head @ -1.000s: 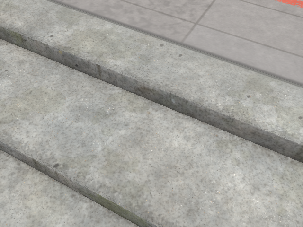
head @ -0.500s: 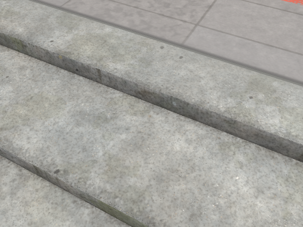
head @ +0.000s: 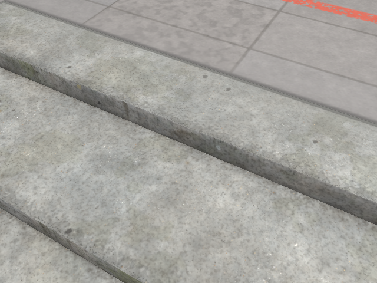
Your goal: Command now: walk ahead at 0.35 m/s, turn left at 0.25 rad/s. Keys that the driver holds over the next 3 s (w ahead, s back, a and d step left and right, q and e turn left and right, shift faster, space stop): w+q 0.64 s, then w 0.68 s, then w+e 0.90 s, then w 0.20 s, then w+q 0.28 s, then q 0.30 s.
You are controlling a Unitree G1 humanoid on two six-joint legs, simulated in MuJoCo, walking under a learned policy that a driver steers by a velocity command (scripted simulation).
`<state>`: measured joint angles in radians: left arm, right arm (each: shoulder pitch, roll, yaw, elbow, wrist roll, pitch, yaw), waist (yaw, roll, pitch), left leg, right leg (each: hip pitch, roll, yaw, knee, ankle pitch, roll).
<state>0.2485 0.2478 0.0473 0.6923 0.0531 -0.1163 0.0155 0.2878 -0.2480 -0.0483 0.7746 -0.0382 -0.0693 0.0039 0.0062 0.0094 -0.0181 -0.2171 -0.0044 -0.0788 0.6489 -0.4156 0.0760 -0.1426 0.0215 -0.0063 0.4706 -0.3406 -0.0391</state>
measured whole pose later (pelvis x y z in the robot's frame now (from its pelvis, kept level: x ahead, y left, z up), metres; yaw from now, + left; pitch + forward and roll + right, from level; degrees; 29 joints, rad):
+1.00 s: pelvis +0.48 +0.09 +0.08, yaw +26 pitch +1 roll -1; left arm 0.39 0.20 0.03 0.83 0.01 -0.09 0.00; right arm 0.22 -0.23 -0.04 0.68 0.02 -0.05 0.00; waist 0.01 0.06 -0.03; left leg -0.72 -0.03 -0.12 1.43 -0.19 0.10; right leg -0.38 0.03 -0.14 0.76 -0.40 -0.08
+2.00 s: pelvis +1.01 +0.29 +0.09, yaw +7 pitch +1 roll -1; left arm 0.20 0.22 0.06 0.78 0.02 -0.02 0.00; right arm 0.35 -0.21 -0.03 0.86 -0.02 -0.06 -0.02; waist -0.01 0.03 0.01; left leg -0.29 0.06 0.06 1.34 -0.36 -0.02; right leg -0.35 0.11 -0.09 0.63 -0.30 -0.15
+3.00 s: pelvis +1.56 +0.27 +0.22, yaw +8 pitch +4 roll +0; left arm 0.03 0.22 0.01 0.72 0.01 -0.06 0.03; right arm 0.33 -0.28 -0.06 0.85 0.02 -0.02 -0.03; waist -0.05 0.02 0.01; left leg -0.56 -0.01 -0.04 1.28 -0.49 -0.06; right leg -0.45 -0.01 -0.02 0.48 -0.10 -0.02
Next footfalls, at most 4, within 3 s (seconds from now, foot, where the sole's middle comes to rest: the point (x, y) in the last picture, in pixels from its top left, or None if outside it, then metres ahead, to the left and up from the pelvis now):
0.32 left None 0.26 0.15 -0.77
0.78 right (187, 265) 0.55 0.04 -0.66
1.34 left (105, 203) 0.78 0.34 -0.66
1.92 right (136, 144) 1.08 0.26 -0.66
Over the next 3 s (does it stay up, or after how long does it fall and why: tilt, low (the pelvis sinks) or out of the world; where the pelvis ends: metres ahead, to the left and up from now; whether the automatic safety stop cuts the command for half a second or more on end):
stays up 1.56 0.27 0.22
